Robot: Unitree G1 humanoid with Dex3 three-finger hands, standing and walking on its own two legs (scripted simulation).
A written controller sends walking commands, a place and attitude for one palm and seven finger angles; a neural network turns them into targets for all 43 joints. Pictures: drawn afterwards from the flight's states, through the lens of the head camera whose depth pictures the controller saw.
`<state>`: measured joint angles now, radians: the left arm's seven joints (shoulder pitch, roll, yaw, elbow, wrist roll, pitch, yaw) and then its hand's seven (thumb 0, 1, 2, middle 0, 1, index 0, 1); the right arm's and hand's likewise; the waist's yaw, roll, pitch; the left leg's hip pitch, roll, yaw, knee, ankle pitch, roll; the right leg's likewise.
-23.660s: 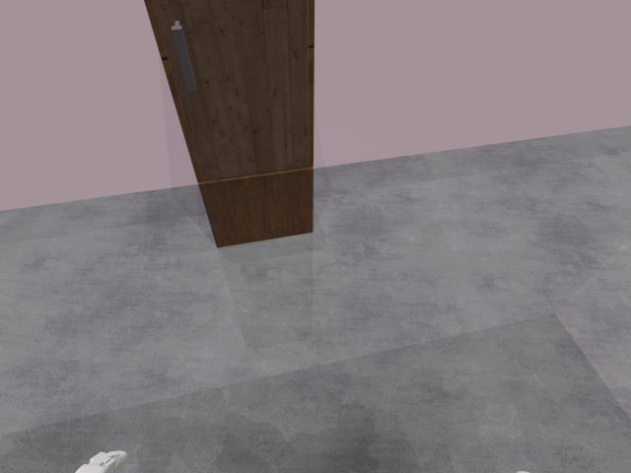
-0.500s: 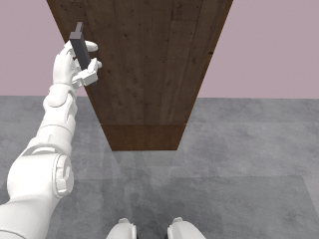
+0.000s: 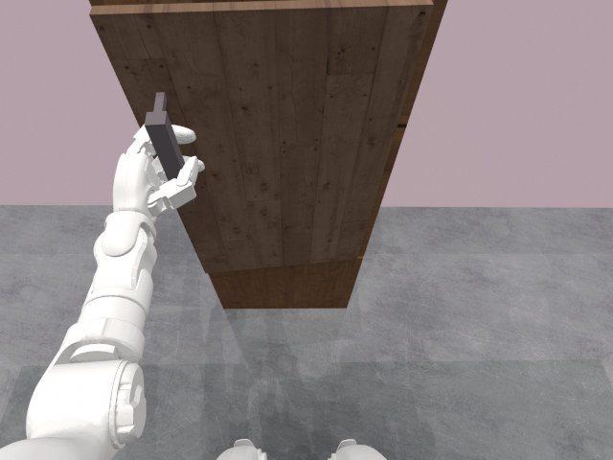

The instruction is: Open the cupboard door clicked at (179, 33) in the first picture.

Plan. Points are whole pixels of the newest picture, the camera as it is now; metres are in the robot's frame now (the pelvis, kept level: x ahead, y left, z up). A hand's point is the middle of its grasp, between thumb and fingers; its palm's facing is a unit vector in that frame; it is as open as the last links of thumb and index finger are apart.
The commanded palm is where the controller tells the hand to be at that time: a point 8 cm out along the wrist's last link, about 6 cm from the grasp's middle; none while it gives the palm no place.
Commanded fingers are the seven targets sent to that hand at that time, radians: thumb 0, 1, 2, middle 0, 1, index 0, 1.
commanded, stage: pull the door open along its arc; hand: left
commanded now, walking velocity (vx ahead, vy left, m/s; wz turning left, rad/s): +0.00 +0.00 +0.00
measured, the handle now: (174, 151) +0.51 +0.16 +0.09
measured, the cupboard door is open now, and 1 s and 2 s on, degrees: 6 43 46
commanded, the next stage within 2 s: open thumb and fingers to let go in 0.56 s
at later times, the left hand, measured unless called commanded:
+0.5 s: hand (265, 298) +0.29 +0.04 +0.09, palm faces +0.25 -0.97 +0.00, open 6.3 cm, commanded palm +0.21 +0.09 +0.09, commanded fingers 0.00 0.90 0.90 -0.40 -1.35 -0.40 -1.35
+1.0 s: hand (277, 306) +0.28 +0.02 +0.09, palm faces +0.35 -0.94 -0.01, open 9.0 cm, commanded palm +0.24 +0.06 +0.09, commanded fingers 0.00 -0.36 0.36 -0.31 -1.22 -0.31 -1.22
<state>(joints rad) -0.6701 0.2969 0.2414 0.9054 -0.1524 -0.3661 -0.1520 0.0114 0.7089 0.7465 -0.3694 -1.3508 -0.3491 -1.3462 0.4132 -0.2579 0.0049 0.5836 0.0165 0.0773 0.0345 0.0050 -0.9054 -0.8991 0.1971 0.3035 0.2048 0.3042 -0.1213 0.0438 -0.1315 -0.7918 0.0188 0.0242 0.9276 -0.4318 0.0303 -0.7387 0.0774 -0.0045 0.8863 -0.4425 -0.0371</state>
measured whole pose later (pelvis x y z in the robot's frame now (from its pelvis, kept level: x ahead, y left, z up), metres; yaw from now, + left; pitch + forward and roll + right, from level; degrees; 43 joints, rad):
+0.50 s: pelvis +0.01 -0.03 +0.01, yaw +3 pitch +7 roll +0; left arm 0.16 -0.07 -0.28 0.00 0.05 -0.08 0.47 0.01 0.63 0.70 -0.34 -1.32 -0.38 -1.33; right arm 0.16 -0.14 0.04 0.48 -0.03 0.11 0.03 0.01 -0.91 -0.90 0.20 0.30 0.20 0.30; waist -0.02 0.03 -0.14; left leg -0.53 0.00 -0.01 0.83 -0.42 -0.01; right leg -0.48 0.06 -0.04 0.82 -0.47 -0.07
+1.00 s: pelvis +0.00 -0.06 +0.01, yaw +5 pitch +7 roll +2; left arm 0.16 -0.08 -0.25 0.02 0.03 -0.15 0.49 0.01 0.24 0.61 -0.32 -1.25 -0.34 -1.27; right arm 0.23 -0.21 -0.01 0.55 -0.04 0.05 0.02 0.01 -0.91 -0.90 0.19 0.30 0.20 0.30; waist -0.02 0.05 -0.11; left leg -0.56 -0.01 -0.06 0.82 -0.39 -0.03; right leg -0.51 0.06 -0.09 0.85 -0.47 -0.11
